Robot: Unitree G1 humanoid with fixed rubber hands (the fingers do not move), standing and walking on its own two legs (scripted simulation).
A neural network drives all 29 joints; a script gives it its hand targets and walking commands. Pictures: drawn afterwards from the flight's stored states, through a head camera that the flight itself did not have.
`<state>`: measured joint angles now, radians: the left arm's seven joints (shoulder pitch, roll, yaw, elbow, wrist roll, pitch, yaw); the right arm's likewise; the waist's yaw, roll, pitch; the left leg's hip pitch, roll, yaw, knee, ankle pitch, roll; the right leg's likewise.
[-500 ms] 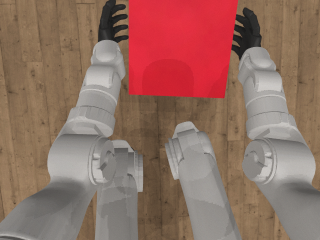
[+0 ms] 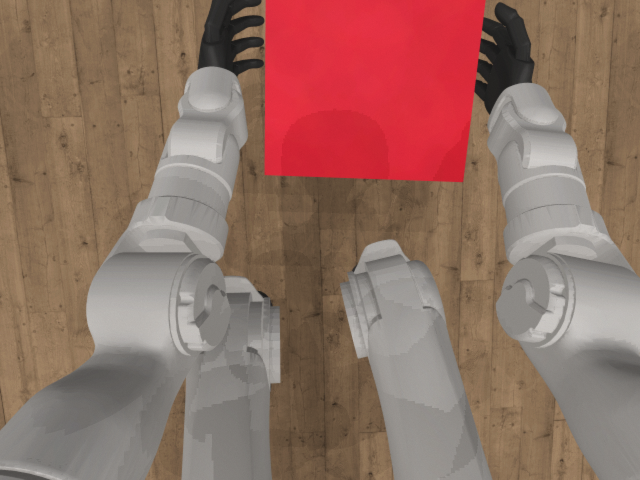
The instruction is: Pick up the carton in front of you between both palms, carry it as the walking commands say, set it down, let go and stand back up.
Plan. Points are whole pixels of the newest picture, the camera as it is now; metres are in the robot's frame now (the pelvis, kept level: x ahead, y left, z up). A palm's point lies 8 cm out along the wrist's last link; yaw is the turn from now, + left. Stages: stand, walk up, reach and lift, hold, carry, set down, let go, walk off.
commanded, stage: set down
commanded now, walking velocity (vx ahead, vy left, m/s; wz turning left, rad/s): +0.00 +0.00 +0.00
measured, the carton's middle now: (354, 94) +0.50 -0.13 -0.25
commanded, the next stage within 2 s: let go in 1.64 s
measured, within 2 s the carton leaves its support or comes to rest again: rests again in 0.04 s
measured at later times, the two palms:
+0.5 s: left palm (198, 121) +0.50 +0.07 -0.21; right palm (504, 133) +0.41 -0.30 -0.21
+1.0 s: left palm (184, 56) +0.52 +0.04 -0.07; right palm (634, 88) +0.42 -0.33 -0.06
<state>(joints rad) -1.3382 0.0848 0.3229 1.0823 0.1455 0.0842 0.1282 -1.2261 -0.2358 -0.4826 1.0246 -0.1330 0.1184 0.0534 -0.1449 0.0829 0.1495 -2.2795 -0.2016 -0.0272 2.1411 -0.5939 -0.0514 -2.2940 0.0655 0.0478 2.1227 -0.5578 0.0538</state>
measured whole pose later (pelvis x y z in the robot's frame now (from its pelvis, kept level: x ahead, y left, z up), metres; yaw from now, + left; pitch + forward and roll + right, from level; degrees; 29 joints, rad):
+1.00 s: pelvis -0.01 -0.01 +0.05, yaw -3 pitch +39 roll +3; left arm -1.13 0.19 0.18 0.84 -0.02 0.16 0.16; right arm -1.05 -0.33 -0.26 0.86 0.15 0.10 0.00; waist -0.14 0.04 0.10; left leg -2.07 -0.09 -0.01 1.97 -0.59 -0.04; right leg -2.14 0.06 0.02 1.94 -0.49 -0.01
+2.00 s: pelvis +0.08 -0.03 +0.32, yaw -5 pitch +32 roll +2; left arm -0.42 0.05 0.15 0.62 0.12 0.08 0.13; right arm -0.39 -0.27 -0.22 0.66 -0.01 0.03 0.14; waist -0.08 0.00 -0.06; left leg -1.07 -0.05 -0.06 0.89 -0.38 -0.03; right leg -1.14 0.06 0.05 0.90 -0.31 -0.03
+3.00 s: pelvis +0.11 -0.03 +0.39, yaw -5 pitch -5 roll +0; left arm 0.21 0.22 0.02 0.51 0.01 0.10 -0.04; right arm 0.21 -0.25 -0.05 0.40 -0.02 0.19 0.01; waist 0.00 0.01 0.09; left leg -0.09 -0.01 -0.07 0.50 -0.32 -0.01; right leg -0.14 0.06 0.03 0.49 -0.27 -0.04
